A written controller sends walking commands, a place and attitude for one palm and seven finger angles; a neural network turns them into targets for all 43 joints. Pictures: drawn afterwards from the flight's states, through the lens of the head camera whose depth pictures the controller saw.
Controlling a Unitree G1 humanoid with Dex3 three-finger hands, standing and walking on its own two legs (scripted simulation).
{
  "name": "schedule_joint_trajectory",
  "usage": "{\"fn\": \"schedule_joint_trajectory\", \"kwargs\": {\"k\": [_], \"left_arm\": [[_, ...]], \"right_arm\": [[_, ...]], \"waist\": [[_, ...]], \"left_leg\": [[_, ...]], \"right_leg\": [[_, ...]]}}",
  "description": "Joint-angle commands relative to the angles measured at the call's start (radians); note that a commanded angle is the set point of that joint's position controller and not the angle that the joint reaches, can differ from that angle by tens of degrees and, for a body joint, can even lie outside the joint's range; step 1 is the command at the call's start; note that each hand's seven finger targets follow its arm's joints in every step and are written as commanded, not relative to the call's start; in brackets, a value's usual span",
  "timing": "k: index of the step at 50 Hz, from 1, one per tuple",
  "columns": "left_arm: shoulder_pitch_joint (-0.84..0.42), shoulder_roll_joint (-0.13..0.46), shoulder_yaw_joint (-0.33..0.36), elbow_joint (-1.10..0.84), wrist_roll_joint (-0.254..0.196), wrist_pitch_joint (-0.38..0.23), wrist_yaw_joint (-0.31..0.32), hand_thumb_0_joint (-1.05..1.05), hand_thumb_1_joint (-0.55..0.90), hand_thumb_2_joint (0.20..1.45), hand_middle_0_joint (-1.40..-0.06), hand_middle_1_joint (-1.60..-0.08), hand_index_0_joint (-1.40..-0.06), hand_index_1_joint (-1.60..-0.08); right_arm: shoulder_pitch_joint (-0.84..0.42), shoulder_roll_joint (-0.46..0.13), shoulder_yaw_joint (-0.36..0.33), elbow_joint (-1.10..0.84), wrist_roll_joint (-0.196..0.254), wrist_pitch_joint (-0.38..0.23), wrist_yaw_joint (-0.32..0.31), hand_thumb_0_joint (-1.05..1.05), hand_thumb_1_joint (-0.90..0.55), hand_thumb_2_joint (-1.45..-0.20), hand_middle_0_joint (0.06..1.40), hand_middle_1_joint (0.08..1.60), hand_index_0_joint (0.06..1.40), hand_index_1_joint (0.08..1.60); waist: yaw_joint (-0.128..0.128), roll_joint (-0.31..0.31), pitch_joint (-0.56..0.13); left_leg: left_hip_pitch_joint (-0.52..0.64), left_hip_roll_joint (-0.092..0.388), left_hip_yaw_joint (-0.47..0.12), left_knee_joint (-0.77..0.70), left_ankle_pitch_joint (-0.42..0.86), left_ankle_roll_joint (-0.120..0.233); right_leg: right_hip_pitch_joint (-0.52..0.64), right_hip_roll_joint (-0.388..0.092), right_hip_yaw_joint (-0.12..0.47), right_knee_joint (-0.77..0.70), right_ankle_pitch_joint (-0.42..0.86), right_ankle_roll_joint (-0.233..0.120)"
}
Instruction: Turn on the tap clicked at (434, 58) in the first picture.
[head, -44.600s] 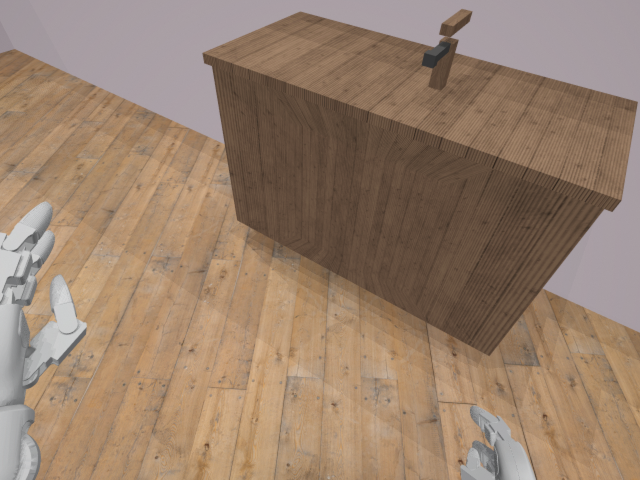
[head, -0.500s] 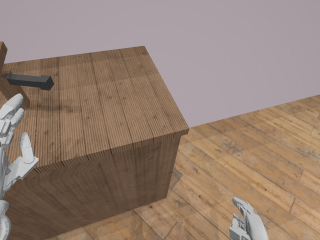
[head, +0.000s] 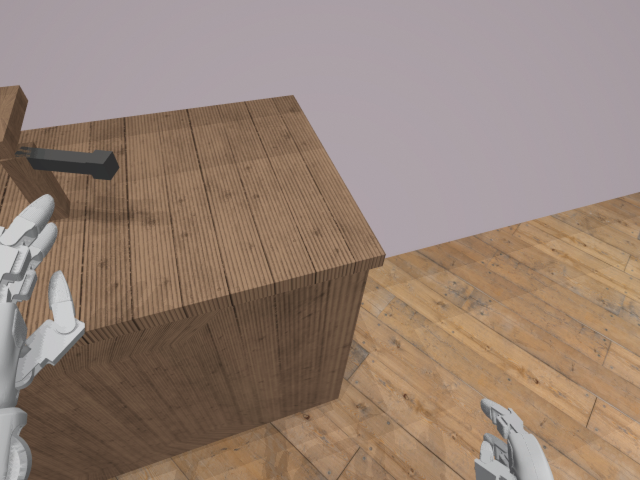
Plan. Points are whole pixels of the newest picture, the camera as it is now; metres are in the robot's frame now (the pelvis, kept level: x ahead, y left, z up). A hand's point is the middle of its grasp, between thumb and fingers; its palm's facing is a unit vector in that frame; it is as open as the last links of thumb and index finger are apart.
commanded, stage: shuffle to correct the standing spot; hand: left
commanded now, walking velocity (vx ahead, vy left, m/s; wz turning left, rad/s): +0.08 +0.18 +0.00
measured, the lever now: (103, 165) +0.47 +0.33 +0.13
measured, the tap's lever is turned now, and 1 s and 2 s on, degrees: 66 66 66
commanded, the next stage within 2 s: come to a stop and stand still in 0.30 s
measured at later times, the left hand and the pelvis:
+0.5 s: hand out of the picture +0.23 +0.33 +0.15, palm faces +0.39 -0.82 -0.41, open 7.4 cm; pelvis +0.01 +0.09 -0.03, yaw -1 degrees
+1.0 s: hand out of the picture +0.24 +0.36 +0.17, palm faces +0.33 -0.86 -0.39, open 7.4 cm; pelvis +0.02 +0.12 +0.01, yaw +0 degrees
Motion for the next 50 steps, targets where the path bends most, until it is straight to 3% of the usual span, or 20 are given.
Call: {"fn": "schedule_joint_trajectory", "kwargs": {"k": [1, 5, 9, 10, 11, 12, 13, 15, 19, 20, 22, 24, 27, 30, 31, 33, 35, 41, 45, 50], "left_arm": [[-0.049, 0.192, 0.150, -0.254, -0.012, -0.070, 0.026, 0.000, 0.900, 0.900, -0.200, -0.300, -0.200, -0.300], [-0.046, 0.222, 0.160, -0.302, -0.006, -0.063, 0.014, 0.000, 0.900, 0.900, -0.200, -0.300, -0.200, -0.300], [-0.017, 0.190, 0.145, -0.257, -0.015, -0.056, 0.009, 0.000, 0.900, 0.900, -0.200, -0.300, -0.200, -0.300], [0.012, 0.213, 0.174, -0.242, -0.014, -0.056, 0.018, 0.000, 0.900, 0.900, -0.200, -0.300, -0.200, -0.300], [0.056, 0.185, 0.148, -0.220, -0.025, -0.056, 0.022, 0.000, 0.900, 0.900, -0.200, -0.300, -0.200, -0.300], [0.025, 0.179, 0.155, -0.200, -0.040, -0.070, 0.021, 0.000, 0.900, 0.900, -0.200, -0.300, -0.200, -0.300], [0.016, 0.205, 0.198, -0.197, -0.044, -0.072, 0.030, 0.000, 0.900, 0.900, -0.200, -0.300, -0.200, -0.300], [0.007, 0.211, 0.214, -0.216, -0.030, -0.059, 0.030, 0.000, 0.900, 0.900, -0.200, -0.300, -0.200, -0.300], [-0.086, 0.193, 0.151, -0.280, -0.011, -0.049, 0.029, 0.000, 0.900, 0.900, -0.200, -0.300, -0.200, -0.300], [-0.092, 0.196, 0.143, -0.318, -0.009, -0.044, 0.037, 0.000, 0.900, 0.900, -0.200, -0.300, -0.200, -0.300], [-0.105, 0.210, 0.153, -0.389, 0.005, -0.058, 0.032, 0.000, 0.900, 0.900, -0.200, -0.300, -0.200, -0.300], [-0.138, 0.248, 0.197, -0.364, 0.014, -0.056, 0.029, 0.000, 0.900, 0.900, -0.200, -0.300, -0.200, -0.300], [-0.197, 0.235, 0.215, -0.368, 0.019, -0.062, 0.026, 0.000, 0.900, 0.900, -0.200, -0.300, -0.200, -0.300], [0.019, 0.236, 0.244, -0.258, -0.010, -0.037, 0.010, 0.000, 0.900, 0.900, -0.200, -0.300, -0.200, -0.300], [0.038, 0.177, 0.195, -0.265, -0.019, -0.036, 0.000, 0.000, 0.900, 0.900, -0.200, -0.300, -0.200, -0.300], [0.006, 0.176, 0.202, -0.251, -0.029, -0.040, -0.010, 0.000, 0.900, 0.900, -0.200, -0.300, -0.200, -0.300], [-0.033, 0.196, 0.209, -0.234, -0.014, -0.039, -0.014, 0.000, 0.900, 0.900, -0.200, -0.300, -0.200, -0.300], [-0.133, 0.139, 0.098, -0.280, 0.001, -0.029, -0.011, 0.000, 0.900, 0.900, -0.200, -0.300, -0.200, -0.300], [-0.078, 0.198, 0.149, -0.295, 0.005, -0.014, 0.006, 0.000, 0.900, 0.900, -0.200, -0.300, -0.200, -0.300], [-0.050, 0.187, 0.164, -0.240, -0.007, -0.014, 0.017, 0.000, 0.900, 0.900, -0.200, -0.300, -0.200, -0.300]], "right_arm": [[-0.128, -0.124, -0.040, -0.183, 0.003, -0.049, -0.005, 0.000, -0.900, -0.900, 0.200, 0.300, 0.200, 0.300], [-0.105, -0.121, -0.053, -0.190, -0.007, -0.058, 0.008, 0.000, -0.900, -0.900, 0.200, 0.300, 0.200, 0.300], [-0.107, -0.127, -0.066, -0.199, -0.007, -0.050, 0.028, 0.000, -0.900, -0.900, 0.200, 0.300, 0.200, 0.300], [-0.112, -0.129, -0.068, -0.194, 0.006, -0.039, 0.029, 0.000, -0.900, -0.900, 0.200, 0.300, 0.200, 0.300], [-0.085, -0.134, -0.072, -0.190, 0.031, -0.030, 0.031, 0.000, -0.900, -0.900, 0.200, 0.300, 0.200, 0.300], [-0.091, -0.158, -0.084, -0.179, 0.033, -0.028, 0.025, 0.000, -0.900, -0.900, 0.200, 0.300, 0.200, 0.300], [-0.083, -0.147, -0.080, -0.160, 0.026, -0.013, 0.023, 0.000, -0.900, -0.900, 0.200, 0.300, 0.200, 0.300], [-0.089, -0.123, -0.068, -0.139, 0.021, 0.015, 0.035, 0.000, -0.900, -0.900, 0.200, 0.300, 0.200, 0.300], [-0.127, -0.056, -0.052, -0.143, 0.027, -0.029, -0.003, 0.000, -0.900, -0.900, 0.200, 0.300, 0.200, 0.300], [-0.134, -0.073, -0.064, -0.150, 0.023, -0.045, -0.023, 0.000, -0.900, -0.900, 0.200, 0.300, 0.200, 0.300], [-0.103, -0.104, -0.067, -0.188, 0.024, -0.072, -0.034, 0.000, -0.900, -0.900, 0.200, 0.300, 0.200, 0.300], [-0.114, -0.086, -0.057, -0.166, 0.019, -0.095, -0.018, 0.000, -0.900, -0.900, 0.200, 0.300, 0.200, 0.300], [-0.122, -0.075, -0.045, -0.146, 0.027, -0.109, 0.004, 0.000, -0.900, -0.900, 0.200, 0.300, 0.200, 0.300], [-0.085, -0.063, -0.065, -0.145, 0.034, -0.096, 0.005, 0.000, -0.900, -0.900, 0.200, 0.300, 0.200, 0.300], [-0.078, -0.069, -0.065, -0.143, 0.030, -0.081, 0.009, 0.000, -0.900, -0.900, 0.200, 0.300, 0.200, 0.300], [-0.105, -0.083, -0.051, -0.136, 0.028, -0.079, 0.001, 0.000, -0.900, -0.900, 0.200, 0.300, 0.200, 0.300], [-0.136, -0.078, -0.047, -0.151, 0.020, -0.086, -0.001, 0.000, -0.900, -0.900, 0.200, 0.300, 0.200, 0.300], [-0.097, -0.069, -0.031, -0.145, 0.005, -0.103, 0.001, 0.000, -0.900, -0.900, 0.200, 0.300, 0.200, 0.300], [-0.112, -0.069, -0.039, -0.159, 0.019, -0.103, 0.000, 0.000, -0.900, -0.900, 0.200, 0.300, 0.200, 0.300], [-0.123, -0.067, -0.036, -0.153, 0.019, -0.084, -0.016, 0.000, -0.900, -0.900, 0.200, 0.300, 0.200, 0.300]], "waist": [[0.003, 0.112, -0.112], [0.014, 0.187, -0.134], [0.029, 0.102, -0.161], [0.053, -0.011, -0.199], [0.051, -0.286, -0.205], [0.022, -0.354, -0.135], [0.014, -0.277, -0.086], [-0.013, -0.107, -0.095], [-0.024, -0.022, -0.074], [-0.022, 0.054, -0.054], [-0.005, 0.260, -0.062], [0.010, 0.254, -0.049], [0.022, 0.152, -0.107], [-0.003, -0.243, -0.105], [-0.018, -0.241, -0.094], [-0.023, 0.087, -0.091], [-0.004, 0.304, -0.038], [-0.002, 0.161, -0.109], [0.011, 0.060, -0.109], [0.008, 0.099, -0.093]], "left_leg": [[0.036, 0.179, -0.213, -0.198, 0.202, -0.042], [0.239, 0.211, -0.218, -0.178, 0.645, -0.074], [0.050, 0.146, -0.112, -0.012, 0.763, -0.155], [-0.088, 0.105, -0.090, 0.217, 0.686, -0.178], [-0.215, 0.069, -0.136, 0.505, 0.338, -0.150], [-0.356, 0.076, -0.189, 0.646, -0.215, -0.111], [-0.385, 0.156, -0.307, 0.670, -0.266, -0.100], [-0.280, 0.202, -0.300, 0.498, -0.260, -0.090], [0.175, 0.021, 0.104, 0.013, 0.089, -0.107], [0.204, 0.054, 0.078, -0.027, 0.106, -0.090], [0.115, 0.256, -0.249, -0.153, 0.210, 0.043], [-0.017, 0.295, -0.301, -0.181, 0.271, 0.086], [-0.092, 0.203, -0.116, -0.014, 0.202, -0.014], [0.000, 0.037, 0.007, 0.170, -0.028, -0.087], [0.036, 0.060, 0.003, 0.113, 0.008, -0.089], [0.069, 0.145, -0.108, -0.144, 0.063, -0.084], [0.059, 0.250, -0.285, -0.319, -0.012, -0.051], [0.118, 0.218, -0.155, -0.201, 0.148, -0.049], [0.008, 0.179, -0.125, -0.231, -0.066, -0.063], [0.025, 0.168, -0.107, -0.227, -0.038, -0.064]], "right_leg": [[0.022, -0.077, 0.022, 0.108, 0.125, -0.047], [-0.141, -0.035, -0.040, 0.176, -0.132, -0.024], [0.168, -0.084, -0.069, -0.064, 0.096, -0.074], [0.309, -0.180, 0.024, -0.075, 0.273, -0.146], [0.310, -0.363, 0.252, -0.044, 0.416, -0.245], [0.243, -0.502, 0.425, -0.088, 0.485, -0.296], [0.157, -0.536, 0.414, -0.084, 0.400, -0.271], [0.039, -0.476, 0.292, 0.003, 0.366, -0.202], [-0.197, -0.192, -0.041, 0.116, 0.057, -0.064], [-0.228, -0.164, -0.048, 0.213, 0.019, -0.048], [-0.267, -0.021, -0.069, 0.471, -0.292, 0.006], [-0.166, -0.043, -0.015, 0.420, -0.312, 0.004], [0.116, -0.020, -0.028, 0.016, 0.020, -0.011], [0.006, -0.150, 0.191, -0.111, 0.110, -0.114], [-0.010, -0.145, 0.136, -0.096, 0.096, -0.120], [-0.034, -0.021, -0.010, 0.071, 0.031, -0.031], [-0.106, 0.034, -0.017, 0.179, -0.139, 0.011], [0.056, 0.012, -0.004, -0.128, 0.077, -0.013], [0.134, -0.015, 0.042, -0.113, 0.064, -0.031], [0.104, -0.025, 0.053, -0.130, 0.083, -0.035]]}}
